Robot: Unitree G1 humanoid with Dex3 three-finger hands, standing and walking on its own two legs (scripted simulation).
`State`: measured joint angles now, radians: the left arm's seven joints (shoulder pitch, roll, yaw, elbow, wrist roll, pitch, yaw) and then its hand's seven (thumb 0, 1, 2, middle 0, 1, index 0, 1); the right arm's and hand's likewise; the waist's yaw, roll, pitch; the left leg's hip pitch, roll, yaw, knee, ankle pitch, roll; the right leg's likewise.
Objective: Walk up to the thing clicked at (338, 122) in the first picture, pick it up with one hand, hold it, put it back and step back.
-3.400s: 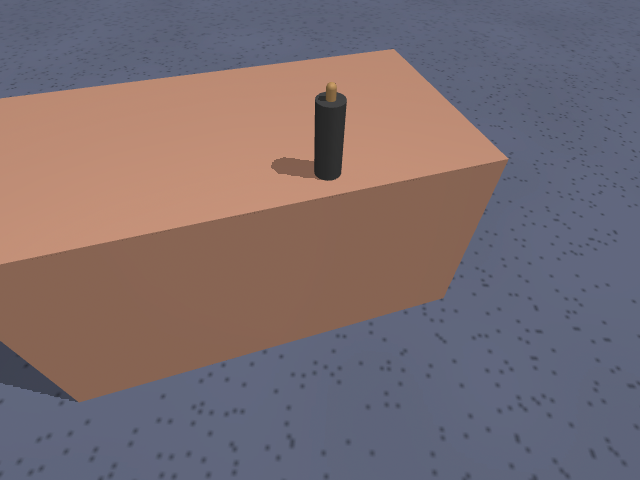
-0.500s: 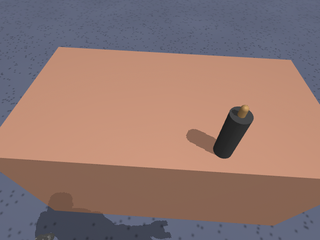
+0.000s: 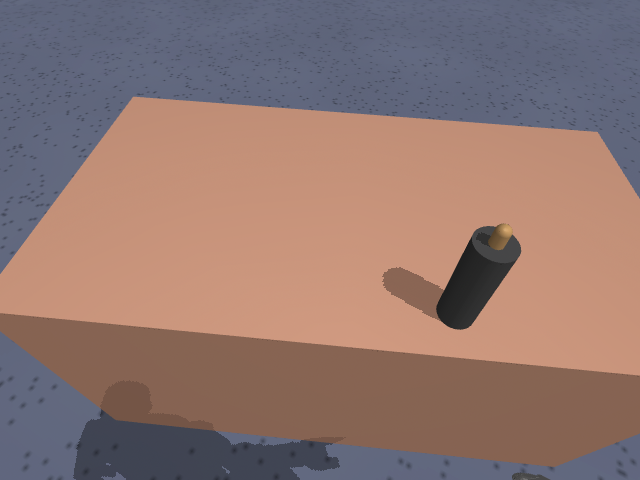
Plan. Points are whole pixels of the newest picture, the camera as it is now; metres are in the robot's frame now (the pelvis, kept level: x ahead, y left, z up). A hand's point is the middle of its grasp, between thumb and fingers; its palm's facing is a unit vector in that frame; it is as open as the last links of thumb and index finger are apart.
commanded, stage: walk up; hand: right
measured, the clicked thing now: (477, 275) +0.40 -0.24 -0.02
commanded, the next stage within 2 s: stand in 0.02 s
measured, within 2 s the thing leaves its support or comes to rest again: neither
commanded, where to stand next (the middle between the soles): +0.03 +0.00 m, yaw -3 degrees
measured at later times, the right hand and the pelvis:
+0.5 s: hand out of the picture +0.09 -0.27 -0.15, palm faces +0.01 +0.94 -0.34, open 7.4 cm; pelvis +0.02 -0.01 +0.00, yaw -1 degrees
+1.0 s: hand out of the picture +0.09 -0.27 -0.15, palm faces +0.01 +0.94 -0.34, open 7.4 cm; pelvis +0.02 -0.01 +0.00, yaw -2 degrees
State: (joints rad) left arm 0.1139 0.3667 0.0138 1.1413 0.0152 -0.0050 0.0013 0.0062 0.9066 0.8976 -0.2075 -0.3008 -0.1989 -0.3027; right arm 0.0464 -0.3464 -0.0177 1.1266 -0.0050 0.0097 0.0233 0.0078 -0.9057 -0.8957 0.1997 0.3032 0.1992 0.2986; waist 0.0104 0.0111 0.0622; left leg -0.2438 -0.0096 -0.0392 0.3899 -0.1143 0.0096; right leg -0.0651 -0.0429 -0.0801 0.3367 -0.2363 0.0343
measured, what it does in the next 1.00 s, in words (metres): stands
